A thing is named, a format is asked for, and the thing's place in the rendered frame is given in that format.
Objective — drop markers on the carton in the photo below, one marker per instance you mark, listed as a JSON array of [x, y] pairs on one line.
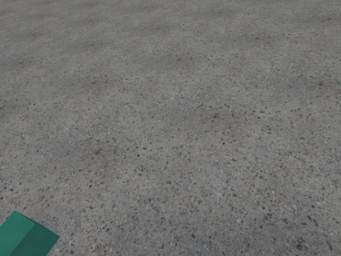
[[21, 236]]

